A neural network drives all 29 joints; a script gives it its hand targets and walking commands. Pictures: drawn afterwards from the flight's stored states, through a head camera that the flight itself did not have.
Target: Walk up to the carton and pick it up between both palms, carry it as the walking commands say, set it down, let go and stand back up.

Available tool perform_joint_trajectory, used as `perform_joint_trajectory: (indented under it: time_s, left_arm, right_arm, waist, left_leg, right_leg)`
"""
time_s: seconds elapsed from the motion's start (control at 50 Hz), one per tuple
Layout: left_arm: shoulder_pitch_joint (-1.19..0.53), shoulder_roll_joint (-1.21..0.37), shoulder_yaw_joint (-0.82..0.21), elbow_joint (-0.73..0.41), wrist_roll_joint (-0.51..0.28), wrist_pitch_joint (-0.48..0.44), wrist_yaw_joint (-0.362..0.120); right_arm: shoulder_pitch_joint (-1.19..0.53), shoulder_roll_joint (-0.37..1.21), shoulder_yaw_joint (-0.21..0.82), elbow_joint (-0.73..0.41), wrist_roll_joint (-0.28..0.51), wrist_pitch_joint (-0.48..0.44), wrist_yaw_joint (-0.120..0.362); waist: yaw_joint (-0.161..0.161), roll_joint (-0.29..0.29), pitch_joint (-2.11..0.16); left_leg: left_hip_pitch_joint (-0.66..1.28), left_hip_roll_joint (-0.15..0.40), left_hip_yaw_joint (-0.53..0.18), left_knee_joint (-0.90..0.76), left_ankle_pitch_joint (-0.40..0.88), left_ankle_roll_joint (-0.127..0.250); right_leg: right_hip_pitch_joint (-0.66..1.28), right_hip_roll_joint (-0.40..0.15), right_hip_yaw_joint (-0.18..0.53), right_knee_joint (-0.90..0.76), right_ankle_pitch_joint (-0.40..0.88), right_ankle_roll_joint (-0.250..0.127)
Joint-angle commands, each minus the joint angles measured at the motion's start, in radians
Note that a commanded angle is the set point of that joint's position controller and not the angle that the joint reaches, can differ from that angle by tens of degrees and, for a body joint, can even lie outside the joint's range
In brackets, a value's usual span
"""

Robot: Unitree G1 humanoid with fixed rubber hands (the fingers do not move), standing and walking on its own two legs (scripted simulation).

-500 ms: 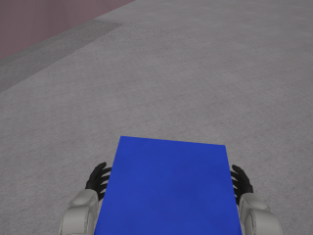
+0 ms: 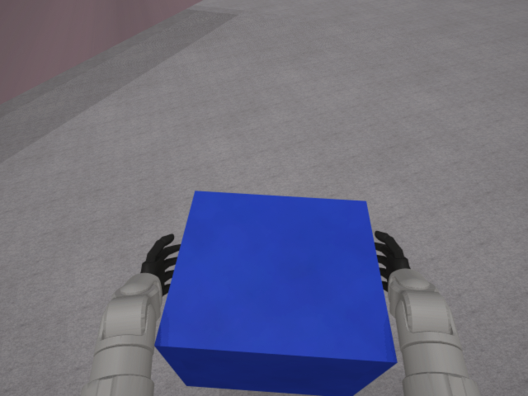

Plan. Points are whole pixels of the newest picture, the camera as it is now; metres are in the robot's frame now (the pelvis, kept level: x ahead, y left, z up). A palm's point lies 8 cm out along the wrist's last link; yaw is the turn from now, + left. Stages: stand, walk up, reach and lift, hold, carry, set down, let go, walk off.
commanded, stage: reach and lift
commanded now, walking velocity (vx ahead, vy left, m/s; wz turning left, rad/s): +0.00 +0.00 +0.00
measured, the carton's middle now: (273, 296) +0.31 +0.02 -0.04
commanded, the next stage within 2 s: hold in 0.72 s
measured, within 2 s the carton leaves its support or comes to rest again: neither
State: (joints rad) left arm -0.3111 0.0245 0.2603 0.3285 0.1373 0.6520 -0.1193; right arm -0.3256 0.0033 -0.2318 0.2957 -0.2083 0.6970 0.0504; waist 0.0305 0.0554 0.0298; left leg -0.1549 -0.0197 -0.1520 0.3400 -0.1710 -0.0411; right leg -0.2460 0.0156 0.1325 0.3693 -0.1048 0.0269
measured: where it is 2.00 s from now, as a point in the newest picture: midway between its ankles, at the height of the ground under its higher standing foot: outside the picture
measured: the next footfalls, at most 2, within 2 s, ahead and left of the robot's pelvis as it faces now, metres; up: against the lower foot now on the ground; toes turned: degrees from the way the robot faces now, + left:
none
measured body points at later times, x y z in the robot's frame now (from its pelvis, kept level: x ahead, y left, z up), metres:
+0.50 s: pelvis +0.04 +0.01 +0.00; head +0.03 +0.00 +0.45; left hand +0.31 +0.20 +0.02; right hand +0.31 -0.18 +0.00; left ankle +0.01 +0.15 -0.74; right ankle +0.06 -0.13 -0.74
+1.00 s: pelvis +0.04 +0.01 +0.01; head +0.03 -0.01 +0.45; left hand +0.30 +0.19 +0.02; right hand +0.30 -0.19 +0.01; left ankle +0.01 +0.15 -0.74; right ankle +0.06 -0.13 -0.74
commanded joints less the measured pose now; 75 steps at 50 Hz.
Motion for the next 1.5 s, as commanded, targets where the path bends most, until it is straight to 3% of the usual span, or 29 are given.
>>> perform_joint_trajectory:
  time_s: [0.0,0.08,0.2,0.32,0.46,0.66,0.98,1.02,1.1,1.22,1.46,1.48]
  left_arm:
    - [-0.769,-0.963,-0.607,-0.144,-0.224,-0.051,-0.276]
    - [-0.668,-0.951,-0.572,-0.147,-0.188,-0.015,-0.276]
    - [-0.546,-0.938,-0.582,-0.213,-0.167,0.017,-0.251]
    - [-0.480,-0.926,-0.656,-0.334,-0.191,0.013,-0.212]
    - [-0.380,-0.906,-0.749,-0.483,-0.218,0.002,-0.163]
    - [-0.292,-0.891,-0.753,-0.462,-0.198,0.014,-0.134]
    - [-0.358,-0.845,-0.718,-0.437,-0.200,-0.003,-0.155]
    - [-0.368,-0.844,-0.712,-0.431,-0.199,-0.007,-0.161]
    - [-0.413,-0.845,-0.715,-0.417,-0.205,-0.015,-0.175]
    - [-0.465,-0.874,-0.721,-0.396,-0.213,-0.019,-0.192]
    - [-0.467,-0.931,-0.692,-0.342,-0.198,-0.002,-0.190]
    - [-0.463,-0.939,-0.694,-0.342,-0.198,0.001,-0.188]
  right_arm:
    - [-0.676,1.045,0.628,-0.094,0.271,-0.042,0.278]
    - [-0.569,1.056,0.586,-0.083,0.261,-0.012,0.276]
    - [-0.491,1.026,0.603,-0.171,0.272,0.012,0.265]
    - [-0.475,0.955,0.678,-0.331,0.306,0.002,0.253]
    - [-0.394,0.870,0.733,-0.455,0.325,-0.024,0.241]
    - [-0.269,0.790,0.685,-0.411,0.275,-0.026,0.248]
    - [-0.377,0.845,0.727,-0.415,0.296,-0.028,0.241]
    - [-0.392,0.861,0.733,-0.411,0.302,-0.030,0.239]
    - [-0.396,0.889,0.722,-0.369,0.295,-0.031,0.237]
    - [-0.409,0.917,0.698,-0.321,0.286,-0.033,0.243]
    - [-0.448,0.901,0.659,-0.297,0.275,-0.021,0.267]
    - [-0.445,0.904,0.665,-0.299,0.279,-0.021,0.270]
  waist:
    - [-0.031,-0.091,-0.462]
    - [-0.029,-0.061,-0.399]
    - [-0.009,-0.020,-0.308]
    - [-0.011,-0.044,-0.335]
    - [-0.022,-0.025,-0.448]
    - [-0.046,-0.006,-0.381]
    - [-0.002,-0.099,-0.347]
    - [0.008,-0.084,-0.358]
    - [-0.004,-0.084,-0.384]
    - [-0.020,-0.038,-0.410]
    - [-0.037,-0.050,-0.326]
    - [-0.035,-0.031,-0.333]
  left_leg:
    - [-0.001,-0.102,0.141,-0.112,-0.083,0.039]
    - [0.036,-0.106,0.136,-0.119,0.011,0.025]
    - [0.059,-0.118,0.122,-0.117,0.158,0.016]
    - [0.082,-0.112,0.101,-0.098,0.241,0.013]
    - [0.144,-0.099,0.084,-0.072,0.412,-0.011]
    - [0.153,-0.089,0.084,-0.092,0.402,-0.027]
    - [0.075,-0.113,0.108,-0.106,0.200,0.019]
    - [0.065,-0.113,0.113,-0.103,0.181,0.023]
    - [0.075,-0.115,0.117,-0.102,0.166,0.023]
    - [0.082,-0.111,0.116,-0.101,0.155,0.015]
    - [0.054,-0.096,0.102,-0.117,0.119,0.009]
    - [0.054,-0.096,0.104,-0.116,0.116,0.009]
  right_leg:
    - [0.320,0.103,-0.138,-0.079,-0.045,0.006]
    - [0.352,0.104,-0.130,-0.098,0.063,0.004]
    - [0.382,0.098,-0.112,-0.111,0.209,0.002]
    - [0.395,0.106,-0.109,-0.098,0.247,0.001]
    - [0.393,0.121,-0.110,-0.071,0.332,0.001]
    - [0.340,0.130,-0.114,-0.093,0.272,-0.010]
    - [0.363,0.110,-0.103,-0.087,0.210,0.006]
    - [0.368,0.104,-0.100,-0.082,0.203,0.007]
    - [0.368,0.104,-0.101,-0.086,0.200,0.009]
    - [0.362,0.104,-0.106,-0.095,0.167,0.001]
    - [0.334,0.116,-0.118,-0.110,0.090,-0.015]
    - [0.339,0.114,-0.118,-0.105,0.087,-0.015]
